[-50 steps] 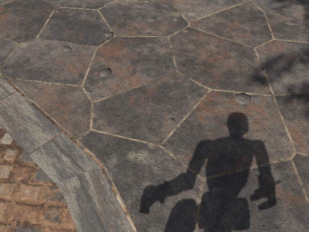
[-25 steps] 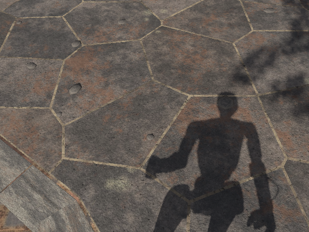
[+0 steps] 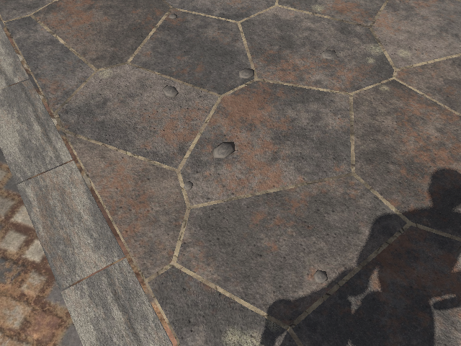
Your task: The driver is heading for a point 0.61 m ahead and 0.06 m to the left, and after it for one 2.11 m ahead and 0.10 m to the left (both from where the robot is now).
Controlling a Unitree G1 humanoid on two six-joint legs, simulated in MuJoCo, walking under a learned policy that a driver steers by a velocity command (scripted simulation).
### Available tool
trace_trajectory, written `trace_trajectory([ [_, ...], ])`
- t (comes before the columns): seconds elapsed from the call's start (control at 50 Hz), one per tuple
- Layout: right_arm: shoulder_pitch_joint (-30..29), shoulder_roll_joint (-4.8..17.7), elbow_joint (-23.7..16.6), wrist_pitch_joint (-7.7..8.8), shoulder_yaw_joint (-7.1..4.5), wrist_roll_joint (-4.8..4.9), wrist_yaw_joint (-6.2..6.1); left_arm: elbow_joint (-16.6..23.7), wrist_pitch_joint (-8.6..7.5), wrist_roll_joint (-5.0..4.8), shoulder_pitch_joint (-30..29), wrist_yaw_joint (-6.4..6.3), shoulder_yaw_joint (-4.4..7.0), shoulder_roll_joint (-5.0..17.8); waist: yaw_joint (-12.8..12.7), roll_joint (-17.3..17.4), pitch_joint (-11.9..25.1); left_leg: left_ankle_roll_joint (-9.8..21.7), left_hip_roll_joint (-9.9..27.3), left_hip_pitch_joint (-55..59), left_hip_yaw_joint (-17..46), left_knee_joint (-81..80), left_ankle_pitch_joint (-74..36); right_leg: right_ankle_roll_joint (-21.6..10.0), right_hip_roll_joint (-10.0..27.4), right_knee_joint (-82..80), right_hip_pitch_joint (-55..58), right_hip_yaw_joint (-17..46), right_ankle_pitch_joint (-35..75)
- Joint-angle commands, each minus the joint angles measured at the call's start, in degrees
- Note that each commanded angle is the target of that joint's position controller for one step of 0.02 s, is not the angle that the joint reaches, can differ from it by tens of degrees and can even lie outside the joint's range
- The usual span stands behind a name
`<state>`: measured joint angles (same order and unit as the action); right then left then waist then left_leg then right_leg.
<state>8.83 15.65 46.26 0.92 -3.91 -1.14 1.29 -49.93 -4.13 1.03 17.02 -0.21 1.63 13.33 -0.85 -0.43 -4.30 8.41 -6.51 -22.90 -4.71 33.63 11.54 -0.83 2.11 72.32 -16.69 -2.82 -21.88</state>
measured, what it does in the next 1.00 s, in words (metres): walks ahead, turning left: right foot, then left foot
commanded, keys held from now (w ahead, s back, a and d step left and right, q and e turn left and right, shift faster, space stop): w+q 0.28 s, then q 0.24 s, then no key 0.32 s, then w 0.16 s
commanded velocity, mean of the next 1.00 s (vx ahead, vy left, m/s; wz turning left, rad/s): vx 0.28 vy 0.00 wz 0.42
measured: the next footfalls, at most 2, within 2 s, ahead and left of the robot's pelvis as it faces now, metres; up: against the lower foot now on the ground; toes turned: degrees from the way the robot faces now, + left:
right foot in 0.42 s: +0.43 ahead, -0.10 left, +0.00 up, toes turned +16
left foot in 0.84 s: +0.33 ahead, +0.10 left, +0.00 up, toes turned +23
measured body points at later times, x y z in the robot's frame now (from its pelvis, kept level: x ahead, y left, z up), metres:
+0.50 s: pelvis +0.27 -0.04 +0.00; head +0.32 -0.04 +0.45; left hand +0.41 +0.25 -0.08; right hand +0.36 -0.32 -0.13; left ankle +0.10 +0.03 -0.64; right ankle +0.39 -0.11 -0.72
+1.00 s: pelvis +0.33 +0.00 +0.03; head +0.32 +0.01 +0.48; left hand +0.28 +0.26 -0.11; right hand +0.52 -0.19 -0.09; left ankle +0.29 +0.08 -0.72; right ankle +0.38 -0.12 -0.67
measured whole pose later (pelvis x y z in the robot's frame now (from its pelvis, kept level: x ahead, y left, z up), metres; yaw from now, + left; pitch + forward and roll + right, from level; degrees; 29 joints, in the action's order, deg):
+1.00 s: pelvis +0.33 +0.00 +0.03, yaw +24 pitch +0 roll -1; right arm 14.7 12.2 46.1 -0.6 -0.4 -1.3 -0.1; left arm -47.3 1.4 2.0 16.9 1.5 2.2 15.2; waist -0.9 -1.7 1.0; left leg 3.3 -1.8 -10.7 1.3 21.3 11.0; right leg -0.8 1.0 47.9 -23.1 -2.6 -21.5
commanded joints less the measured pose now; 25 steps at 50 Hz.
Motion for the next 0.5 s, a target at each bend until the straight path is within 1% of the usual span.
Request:
trace_trajectory([
  [0.02, 6.7, 6.9, -0.4, 0.67, -1.94, 0.98, -1.30, 6.3, -0.74, 1.15, -1.0, 0.12, 1.27, 7.2, 0.5, -1.7, 4.2, 9.8, 17.5, 16.8, 25.8, -19.7, -13.8, 0.7, 4.1, -1.3, -18.1, 5.5, 3.7],
  [0.04, 6.2, 6.3, -0.7, 1.24, -1.60, 1.04, -1.17, 5.9, 0.45, 1.76, 0.2, 0.26, 1.18, 6.7, -0.5, -1.2, 4.9, 9.4, 16.0, 14.5, 23.4, -20.1, -16.7, 1.4, 4.4, -3.5, -15.4, 5.5, 3.5],
  [0.06, 6.7, 6.6, -0.5, 1.90, -1.59, 1.19, -0.99, 6.1, 1.37, 2.04, 0.4, 0.48, 1.09, 6.1, -1.0, -0.8, 5.1, 9.4, 14.9, 13.2, 22.1, -20.3, -19.2, 2.1, 4.3, -5.4, -14.7, 4.8, 3.3],
  [0.08, 7.4, 7.3, -0.2, 2.29, -1.76, 1.21, -0.84, 6.5, 1.99, 2.05, -0.1, 0.66, 0.96, 5.6, -1.2, -0.4, 4.9, 9.2, 13.9, 12.0, 20.7, -20.7, -19.5, 2.7, 4.4, -7.7, -14.9, 4.2, 4.3],
  [0.12, 9.1, 8.6, 0.0, 2.51, -2.08, 1.08, -0.78, 8.1, 2.49, 1.92, -4.2, 0.87, 0.83, 5.2, -0.2, 0.7, 3.5, 8.4, 12.6, 10.9, 20.2, -22.1, -17.0, 3.8, 4.4, -12.9, -17.1, 3.3, 8.7],
  [0.16, 11.6, 8.5, 0.4, 2.42, -2.12, 1.08, -0.75, 9.9, 2.60, 1.74, -9.6, 0.92, 0.82, 5.6, 1.7, 1.9, 2.0, 7.1, 11.9, 12.1, 20.9, -22.7, -14.5, 4.4, 4.3, -18.9, -20.2, 3.2, 13.7],
  [0.22, 15.0, 8.6, 0.9, 2.28, -2.24, 1.10, -0.83, 11.8, 2.42, 1.37, -15.4, 1.15, 0.60, 5.6, 4.4, 3.2, 2.1, 5.5, 11.4, 16.4, 21.8, -21.2, -15.2, 4.5, 3.0, -26.5, -22.0, 3.5, 19.4],
  [0.28, 17.8, 8.9, 1.1, 2.11, -2.29, 0.63, -1.20, 13.6, 1.88, 1.01, -20.4, 1.47, 0.26, 5.8, 6.4, 3.8, 2.0, 5.2, 11.9, 20.6, 23.3, -18.4, -19.7, 4.0, 1.2, -32.1, -22.4, 3.4, 20.3],
  [0.3, 18.3, 9.0, 1.2, 1.95, -2.30, 0.44, -1.41, 14.2, 1.59, 0.88, -21.4, 1.43, 0.16, 5.8, 6.6, 3.9, 1.5, 4.8, 12.0, 21.4, 23.4, -16.4, -25.0, 3.7, 0.1, -33.9, -21.7, 3.1, 19.9],
  [0.32, 18.4, 9.3, 1.2, 1.72, -2.35, 0.29, -1.65, 14.6, 1.24, 0.74, -21.6, 1.29, 0.06, 5.9, 6.4, 4.1, 1.6, 3.9, 11.8, 21.7, 23.3, -14.0, -30.3, 3.2, -1.0, -35.8, -19.8, 2.9, 19.0],
  [0.34, 17.8, 9.5, 0.9, 1.52, -2.41, 0.19, -1.94, 14.4, 0.86, 0.64, -20.2, 1.07, 0.09, 6.2, 5.6, 4.7, 2.2, 2.5, 11.5, 21.5, 23.6, -11.6, -34.3, 2.5, -2.1, -38.1, -16.1, 3.2, 18.1],
  [0.36, 16.2, 9.8, 0.4, 1.44, -2.49, 0.14, -2.19, 13.7, 0.44, 0.59, -16.9, 0.75, 0.34, 7.1, 4.0, 5.4, 3.2, 0.8, 10.8, 20.2, 23.9, -8.9, -37.5, 1.6, -3.3, -40.6, -10.5, 3.6, 17.0],
  [0.38, 14.5, 10.3, -0.2, 1.59, -2.59, 0.23, -2.25, 12.2, 0.04, 0.57, -12.0, 0.25, 0.87, 8.6, 1.8, 5.8, 5.2, -1.0, 9.7, 18.9, 24.3, -4.7, -41.0, 0.5, -4.7, -42.9, -3.5, 3.6, 16.7],
  [0.4, 12.4, 10.6, -0.7, 2.00, -2.64, 1.00, -1.97, 10.6, -0.73, 0.80, -5.5, -0.38, 1.34, 9.9, -2.0, 4.4, 8.0, -2.7, 6.9, 16.4, 22.9, 3.3, -40.8, -0.7, -3.7, -47.9, 5.8, 3.6, 22.9],
  [0.42, 11.9, 7.8, -2.5, 2.60, -1.89, 2.08, -1.63, 9.8, -1.60, 1.73, 2.6, -1.11, 2.09, 13.3, -5.0, 0.7, 14.9, -4.5, 3.9, 8.7, 21.0, 16.6, -25.3, -3.2, 6.7, -47.2, 20.5, 11.5, 30.6],
  [0.44, 21.3, 1.2, -3.6, 2.17, -0.68, 4.15, -2.45, 10.8, -0.86, 2.39, 4.1, -1.11, 3.00, 18.0, -0.9, -13.6, 25.2, -6.2, -4.6, -5.0, 12.7, 35.1, 26.7, -10.9, 28.1, -42.8, 36.3, 30.7, 58.3],
  [0.46, 23.1, 8.0, -2.2, 1.04, -1.58, 1.56, -3.16, 11.3, 0.58, 0.33, 2.7, -0.91, 3.30, 15.6, -0.4, -9.7, 28.1, -5.9, -1.0, -7.3, 11.5, 41.5, 25.1, -14.1, 27.2, -44.2, 31.5, 37.0, 55.9],
  [0.48, 18.8, 9.1, -1.7, 0.19, -2.17, 0.63, -2.94, 12.2, 0.98, 0.01, -1.2, -1.00, 1.86, 10.1, 0.4, -4.6, 20.0, -6.5, 1.3, -8.0, 11.4, 42.1, 20.0, -12.8, 23.2, -46.5, 23.7, 28.6, 50.4],
  [0.5, 15.3, 8.3, -2.2, -0.37, -2.06, 0.23, -2.32, 12.2, 1.19, 0.07, -4.3, -1.03, 0.74, 6.6, 0.8, -3.2, 13.6, -7.3, 3.0, -8.6, 10.1, 39.7, 17.0, -10.7, 19.1, -48.5, 17.6, 20.6, 48.1],
])
Keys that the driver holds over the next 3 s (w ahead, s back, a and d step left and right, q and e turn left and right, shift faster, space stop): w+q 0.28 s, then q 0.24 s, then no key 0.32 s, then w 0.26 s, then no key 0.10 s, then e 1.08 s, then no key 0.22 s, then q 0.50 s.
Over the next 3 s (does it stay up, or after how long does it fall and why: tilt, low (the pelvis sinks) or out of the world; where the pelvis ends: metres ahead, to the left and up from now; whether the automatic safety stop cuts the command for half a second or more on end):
stays up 0.42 -0.02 0.02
